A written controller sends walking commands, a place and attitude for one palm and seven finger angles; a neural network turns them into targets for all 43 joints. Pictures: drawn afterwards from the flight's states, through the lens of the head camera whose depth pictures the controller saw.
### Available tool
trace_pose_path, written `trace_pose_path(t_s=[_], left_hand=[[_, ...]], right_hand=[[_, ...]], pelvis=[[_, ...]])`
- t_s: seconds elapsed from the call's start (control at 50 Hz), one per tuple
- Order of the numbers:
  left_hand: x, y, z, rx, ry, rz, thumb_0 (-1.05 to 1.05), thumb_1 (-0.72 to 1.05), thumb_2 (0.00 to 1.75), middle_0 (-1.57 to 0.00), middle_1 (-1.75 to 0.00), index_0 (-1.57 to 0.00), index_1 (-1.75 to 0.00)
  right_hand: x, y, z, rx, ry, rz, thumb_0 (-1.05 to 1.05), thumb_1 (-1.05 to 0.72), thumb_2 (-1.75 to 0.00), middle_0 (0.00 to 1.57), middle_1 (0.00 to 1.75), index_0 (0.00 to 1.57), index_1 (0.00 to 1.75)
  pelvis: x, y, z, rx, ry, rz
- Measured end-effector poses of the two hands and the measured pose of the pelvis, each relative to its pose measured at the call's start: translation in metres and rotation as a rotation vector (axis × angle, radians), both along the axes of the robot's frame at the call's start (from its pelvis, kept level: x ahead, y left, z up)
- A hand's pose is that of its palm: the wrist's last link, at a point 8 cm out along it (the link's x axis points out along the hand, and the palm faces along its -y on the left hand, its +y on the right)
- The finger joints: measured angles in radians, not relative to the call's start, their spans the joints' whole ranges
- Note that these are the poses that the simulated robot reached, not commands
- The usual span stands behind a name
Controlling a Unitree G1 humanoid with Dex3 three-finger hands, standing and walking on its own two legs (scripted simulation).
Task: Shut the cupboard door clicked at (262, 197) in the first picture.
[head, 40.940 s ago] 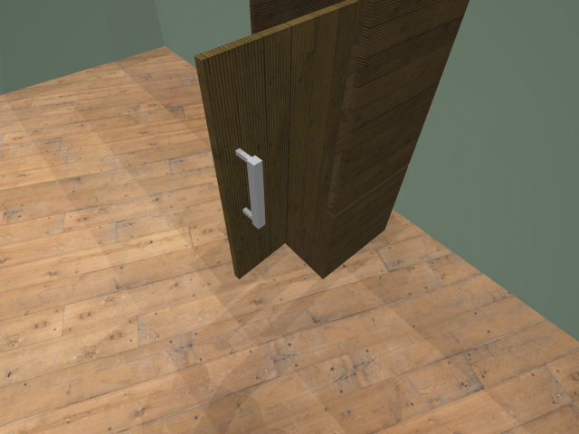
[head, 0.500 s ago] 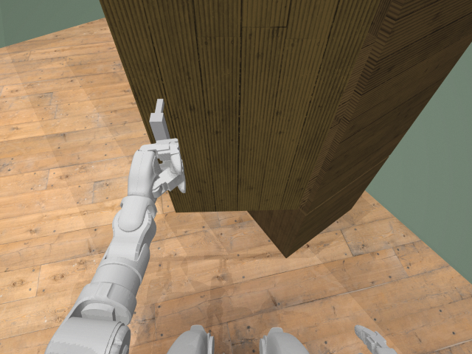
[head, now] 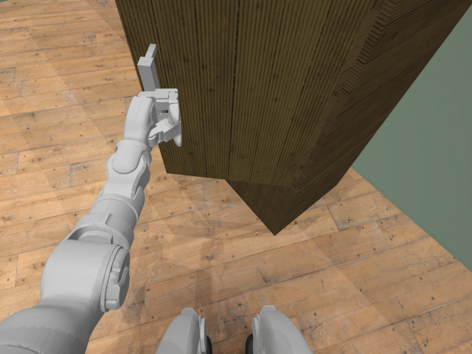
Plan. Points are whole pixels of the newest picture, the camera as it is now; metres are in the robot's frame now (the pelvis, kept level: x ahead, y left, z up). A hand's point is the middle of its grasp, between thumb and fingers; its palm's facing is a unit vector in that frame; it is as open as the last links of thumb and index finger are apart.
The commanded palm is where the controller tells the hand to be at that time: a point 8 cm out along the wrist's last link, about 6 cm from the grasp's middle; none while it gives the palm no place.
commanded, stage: push the door shut along its arc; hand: left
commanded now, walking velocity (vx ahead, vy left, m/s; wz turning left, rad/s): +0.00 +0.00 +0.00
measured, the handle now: (158, 96) +0.56 +0.12 +0.07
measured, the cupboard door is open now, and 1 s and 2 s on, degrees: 46 31 24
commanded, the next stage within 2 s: pull the fist back off the door in 1.00 s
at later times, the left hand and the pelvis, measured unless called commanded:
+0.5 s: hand (212, 95) +0.55 +0.02 +0.08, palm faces -0.32 -0.95 -0.04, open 3.0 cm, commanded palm +0.55 +0.07 +0.08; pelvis +0.01 -0.01 -0.01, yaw -2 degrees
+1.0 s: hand (219, 85) +0.57 +0.00 +0.08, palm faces -0.40 -0.91 -0.04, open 3.2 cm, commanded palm +0.60 +0.02 +0.08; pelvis +0.00 -0.02 -0.03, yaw -2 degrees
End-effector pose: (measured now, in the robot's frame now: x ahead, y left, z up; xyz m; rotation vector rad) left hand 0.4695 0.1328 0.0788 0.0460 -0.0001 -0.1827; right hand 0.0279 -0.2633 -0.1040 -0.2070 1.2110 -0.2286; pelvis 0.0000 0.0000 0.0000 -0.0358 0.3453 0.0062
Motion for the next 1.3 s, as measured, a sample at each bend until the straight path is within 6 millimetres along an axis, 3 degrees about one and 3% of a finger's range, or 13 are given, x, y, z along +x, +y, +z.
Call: trace_pose_path(t_s=[0.2, 0.42, 0.64, 0.94, 1.12, 1.22, 1.3], left_hand=[[0.029, -0.013, -0.001, 0.012, 0.015, -0.050, 0.01, 0.90, 0.90, -1.31, -1.50, -1.30, -1.50], [0.071, -0.058, 0.002, -0.017, 0.021, -0.132, 0.02, 0.90, 0.90, -1.30, -1.50, -1.30, -1.50], [0.082, -0.057, 0.002, 0.027, 0.052, -0.158, -0.04, 0.86, 0.93, -1.30, -1.50, -1.30, -1.50], [0.102, -0.069, 0.005, 0.020, 0.066, -0.221, 0.00, 0.92, 1.00, -1.30, -1.50, -1.30, -1.50], [0.114, -0.078, 0.006, 0.019, 0.068, -0.246, 0.02, 0.96, 1.02, -1.30, -1.50, -1.30, -1.50], [0.116, -0.084, 0.001, -0.123, 0.100, 0.039, 0.02, 0.85, 0.96, -1.30, -1.50, -1.30, -1.50], [0.111, -0.093, -0.001, -0.086, 0.059, 0.257, 0.00, 0.81, 0.93, -1.30, -1.50, -1.30, -1.50]], right_hand=[[-0.028, 0.001, -0.004, -0.006, 0.077, -0.033, 0.00, -0.90, -0.90, 0.20, 0.30, 0.20, 0.30], [-0.044, 0.001, -0.006, -0.002, 0.109, -0.101, 0.00, -0.90, -0.90, 0.20, 0.30, 0.20, 0.30], [-0.053, 0.003, -0.012, 0.050, 0.177, -0.131, 0.00, -0.90, -0.90, 0.20, 0.30, 0.20, 0.30], [-0.052, -0.025, -0.013, -0.054, 0.152, -0.092, 0.00, -0.90, -0.90, 0.20, 0.30, 0.20, 0.30], [-0.072, -0.015, -0.020, -0.056, 0.189, -0.115, 0.00, -0.91, -0.90, 0.20, 0.30, 0.20, 0.30], [-0.083, 0.002, -0.021, -0.002, 0.223, -0.091, 0.00, -0.91, -0.90, 0.20, 0.30, 0.20, 0.29], [-0.089, 0.017, -0.023, 0.071, 0.244, -0.073, 0.00, -0.91, -0.90, 0.20, 0.30, 0.20, 0.29]], pelvis=[[0.001, 0.002, -0.007, -0.008, 0.043, -0.001], [0.009, -0.002, -0.014, -0.004, 0.095, -0.030], [0.014, -0.014, -0.014, 0.004, 0.101, -0.034], [0.003, -0.021, -0.029, -0.018, 0.145, -0.015], [0.000, -0.018, -0.038, -0.023, 0.173, -0.022], [0.001, -0.015, -0.039, -0.022, 0.192, -0.027], [0.004, -0.014, -0.037, -0.014, 0.203, -0.035]])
